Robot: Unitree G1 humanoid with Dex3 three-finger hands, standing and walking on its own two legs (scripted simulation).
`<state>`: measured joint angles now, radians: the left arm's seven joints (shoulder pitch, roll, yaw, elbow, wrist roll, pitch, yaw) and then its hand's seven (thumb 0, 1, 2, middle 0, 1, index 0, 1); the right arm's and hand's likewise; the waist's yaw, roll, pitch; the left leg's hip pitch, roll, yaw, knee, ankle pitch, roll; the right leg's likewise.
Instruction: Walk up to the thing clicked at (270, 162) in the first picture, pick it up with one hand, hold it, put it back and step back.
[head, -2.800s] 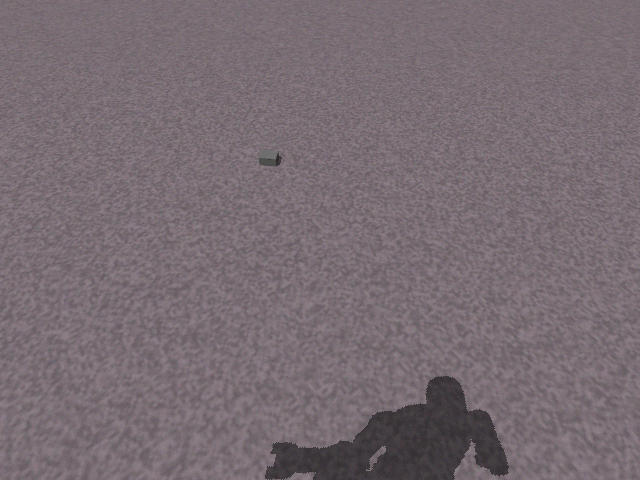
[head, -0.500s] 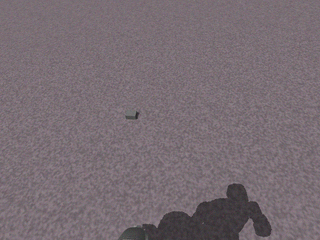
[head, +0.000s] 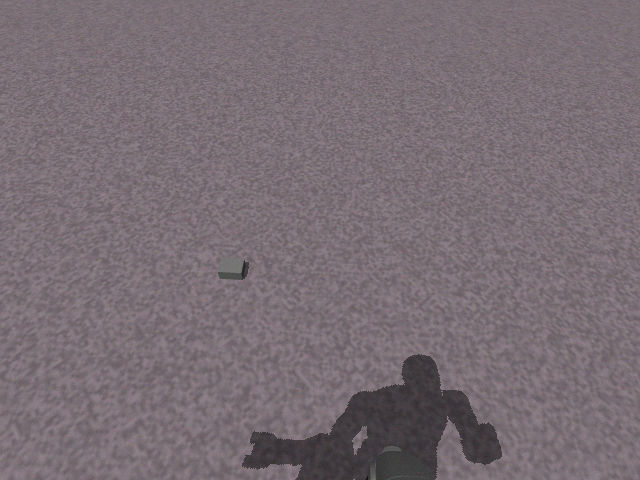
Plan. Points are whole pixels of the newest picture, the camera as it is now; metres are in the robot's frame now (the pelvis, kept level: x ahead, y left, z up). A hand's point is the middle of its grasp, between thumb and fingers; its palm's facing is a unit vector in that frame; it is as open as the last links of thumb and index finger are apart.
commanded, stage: walk up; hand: left
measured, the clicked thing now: (232, 268) +0.92 +0.28 -0.75
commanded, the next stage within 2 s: none
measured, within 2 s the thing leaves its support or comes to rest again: neither
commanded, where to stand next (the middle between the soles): +0.55 +0.05 m, yaw -2 degrees
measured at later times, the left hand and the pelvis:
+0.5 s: hand (113, 413) +0.25 +0.30 -0.15, palm faces -0.03 -0.92 -0.38, open 7.4 cm; pelvis +0.20 +0.02 -0.01, yaw +0 degrees
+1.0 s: hand (155, 277) +0.48 +0.29 -0.14, palm faces -0.10 -0.91 -0.40, open 7.4 cm; pelvis +0.37 +0.03 -0.02, yaw -2 degrees
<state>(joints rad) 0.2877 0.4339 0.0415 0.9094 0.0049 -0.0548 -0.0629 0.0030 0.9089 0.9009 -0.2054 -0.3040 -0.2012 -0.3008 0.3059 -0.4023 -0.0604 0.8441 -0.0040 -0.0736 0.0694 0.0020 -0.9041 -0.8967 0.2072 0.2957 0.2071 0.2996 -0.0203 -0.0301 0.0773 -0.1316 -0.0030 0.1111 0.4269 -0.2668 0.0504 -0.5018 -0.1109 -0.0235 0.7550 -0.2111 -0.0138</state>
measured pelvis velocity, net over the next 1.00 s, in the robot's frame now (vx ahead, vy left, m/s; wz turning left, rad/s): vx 0.37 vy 0.03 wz -0.03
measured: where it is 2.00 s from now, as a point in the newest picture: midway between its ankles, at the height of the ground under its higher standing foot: (294, 392)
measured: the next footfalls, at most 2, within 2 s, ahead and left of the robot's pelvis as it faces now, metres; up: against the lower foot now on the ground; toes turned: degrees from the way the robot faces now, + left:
right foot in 0.12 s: +0.22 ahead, -0.14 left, +0.00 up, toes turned -5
left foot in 0.52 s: +0.34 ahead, +0.16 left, +0.00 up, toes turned +4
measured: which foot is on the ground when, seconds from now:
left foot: down 0.00-0.14, up 0.16-0.50, down 0.52-0.98, up 1.00-1.00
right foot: up 0.00-0.10, down 0.12-0.54, up 0.56-0.92, down 0.94-1.00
